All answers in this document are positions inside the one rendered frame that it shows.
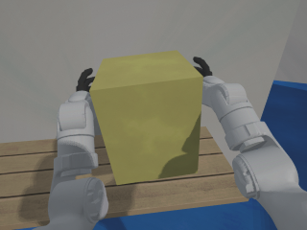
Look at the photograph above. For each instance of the table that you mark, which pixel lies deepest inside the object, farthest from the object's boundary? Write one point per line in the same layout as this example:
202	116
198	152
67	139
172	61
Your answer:
27	169

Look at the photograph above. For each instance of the robot right upper arm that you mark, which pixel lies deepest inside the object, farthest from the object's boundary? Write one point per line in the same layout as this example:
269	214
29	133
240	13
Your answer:
268	176

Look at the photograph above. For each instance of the carton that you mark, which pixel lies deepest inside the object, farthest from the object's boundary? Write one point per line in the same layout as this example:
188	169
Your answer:
148	108

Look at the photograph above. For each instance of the robot left upper arm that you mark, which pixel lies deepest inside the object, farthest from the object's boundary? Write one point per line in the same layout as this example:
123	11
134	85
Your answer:
77	205

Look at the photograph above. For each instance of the robot right forearm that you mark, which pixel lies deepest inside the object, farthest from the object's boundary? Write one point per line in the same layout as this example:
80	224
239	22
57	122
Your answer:
243	129

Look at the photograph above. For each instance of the robot left forearm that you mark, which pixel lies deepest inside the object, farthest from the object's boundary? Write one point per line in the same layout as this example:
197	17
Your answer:
75	139

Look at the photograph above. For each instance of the right robot hand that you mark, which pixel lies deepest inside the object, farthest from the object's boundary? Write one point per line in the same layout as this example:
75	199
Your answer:
204	69

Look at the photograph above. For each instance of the left robot hand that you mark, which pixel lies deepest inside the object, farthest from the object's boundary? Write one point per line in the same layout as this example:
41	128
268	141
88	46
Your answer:
83	81

